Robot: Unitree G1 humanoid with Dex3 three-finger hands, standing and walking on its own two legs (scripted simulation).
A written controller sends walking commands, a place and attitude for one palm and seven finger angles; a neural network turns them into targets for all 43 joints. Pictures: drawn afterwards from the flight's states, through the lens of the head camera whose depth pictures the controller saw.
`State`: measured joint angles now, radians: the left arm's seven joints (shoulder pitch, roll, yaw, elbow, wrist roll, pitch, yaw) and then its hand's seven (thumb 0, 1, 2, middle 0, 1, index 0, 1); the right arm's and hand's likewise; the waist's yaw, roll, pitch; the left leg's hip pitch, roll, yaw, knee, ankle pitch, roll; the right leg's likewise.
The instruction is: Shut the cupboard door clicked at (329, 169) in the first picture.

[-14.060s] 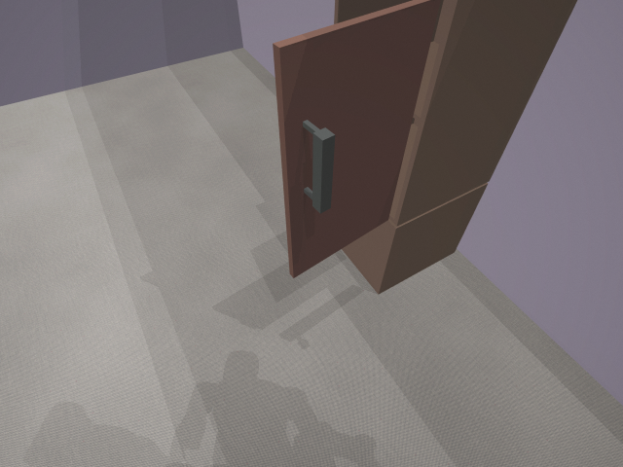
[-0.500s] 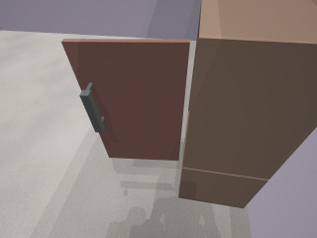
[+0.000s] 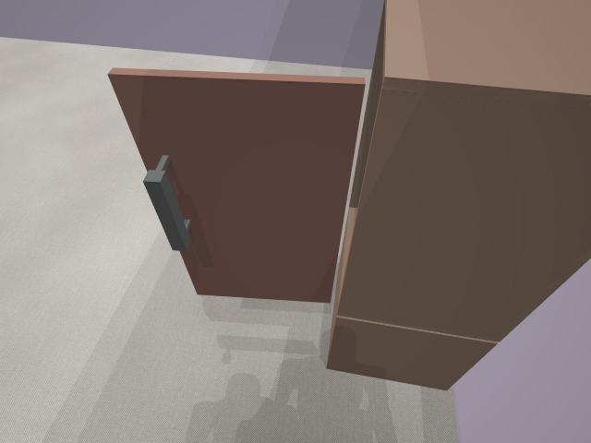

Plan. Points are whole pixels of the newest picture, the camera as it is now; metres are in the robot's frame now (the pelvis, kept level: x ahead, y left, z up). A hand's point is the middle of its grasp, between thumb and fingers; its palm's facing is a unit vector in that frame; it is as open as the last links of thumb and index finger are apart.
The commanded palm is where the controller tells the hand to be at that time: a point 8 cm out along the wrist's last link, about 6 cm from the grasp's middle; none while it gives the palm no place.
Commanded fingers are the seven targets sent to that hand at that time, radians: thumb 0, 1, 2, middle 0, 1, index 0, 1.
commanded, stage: look again from close up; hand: left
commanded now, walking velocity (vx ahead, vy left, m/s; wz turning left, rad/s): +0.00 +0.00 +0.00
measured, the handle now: (173, 204) +0.48 +0.25 +0.02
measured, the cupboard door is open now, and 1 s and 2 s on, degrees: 96 96 96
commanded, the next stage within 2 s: raise the hand and make a fist in 0.08 s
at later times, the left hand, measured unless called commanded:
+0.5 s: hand (186, 412) +0.17 +0.15 -0.02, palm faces -0.04 -1.00 +0.00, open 6.6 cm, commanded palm +0.11 +0.23 -0.05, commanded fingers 0.00 0.90 0.90 -0.49 -0.62 -0.49 -0.62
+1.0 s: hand (150, 424) +0.15 +0.19 -0.02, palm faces +0.01 -1.00 -0.04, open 4.2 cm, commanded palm +0.12 +0.24 -0.02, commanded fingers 0.00 0.90 0.90 -0.95 -1.12 -0.95 -1.12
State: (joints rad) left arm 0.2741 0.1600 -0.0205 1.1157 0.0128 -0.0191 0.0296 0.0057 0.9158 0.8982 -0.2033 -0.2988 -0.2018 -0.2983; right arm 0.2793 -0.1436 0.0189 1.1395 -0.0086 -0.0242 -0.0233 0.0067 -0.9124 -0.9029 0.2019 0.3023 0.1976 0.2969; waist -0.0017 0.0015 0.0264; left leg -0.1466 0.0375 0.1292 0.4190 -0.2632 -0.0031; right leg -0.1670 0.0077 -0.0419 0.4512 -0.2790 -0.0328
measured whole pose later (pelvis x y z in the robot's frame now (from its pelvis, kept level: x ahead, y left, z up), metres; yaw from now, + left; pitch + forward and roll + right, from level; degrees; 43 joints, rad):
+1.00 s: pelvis -0.06 +0.01 -0.08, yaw +3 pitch +12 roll -2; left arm 0.42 0.23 0.14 -0.08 -0.27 -0.30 -0.25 0.02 0.90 0.90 -0.78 -0.93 -0.78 -0.93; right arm 0.33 -0.20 0.01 0.53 0.03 -0.22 -0.06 0.02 -0.90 -0.90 0.21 0.30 0.20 0.30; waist -0.02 0.04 -0.12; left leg -0.83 0.05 0.03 1.10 -0.48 0.02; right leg -0.79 -0.02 -0.11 1.06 -0.48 -0.03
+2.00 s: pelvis -0.03 +0.01 -0.05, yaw +4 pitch +8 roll -1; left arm 0.35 0.26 0.18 -0.05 -0.30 -0.26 -0.33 0.02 0.90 0.90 -1.30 -1.50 -1.30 -1.50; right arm 0.30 -0.26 0.02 0.52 0.04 -0.23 -0.05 0.02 -0.91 -0.90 0.20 0.30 0.20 0.30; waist 0.00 0.04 -0.09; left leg -0.62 0.03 0.03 0.92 -0.43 0.02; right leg -0.58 -0.02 -0.10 0.89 -0.44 -0.02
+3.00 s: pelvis -0.04 +0.01 -0.05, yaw +4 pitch +10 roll +0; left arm -0.36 0.30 0.22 0.61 -0.23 -0.30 -0.31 0.02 0.90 0.90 -1.30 -1.50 -1.30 -1.50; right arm 0.29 -0.27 0.02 0.63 0.04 -0.13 -0.05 0.01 -0.91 -0.90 0.20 0.30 0.20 0.30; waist -0.03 0.03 -0.07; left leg -0.65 0.02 0.04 0.87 -0.40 0.01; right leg -0.63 -0.02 -0.09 0.86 -0.41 -0.03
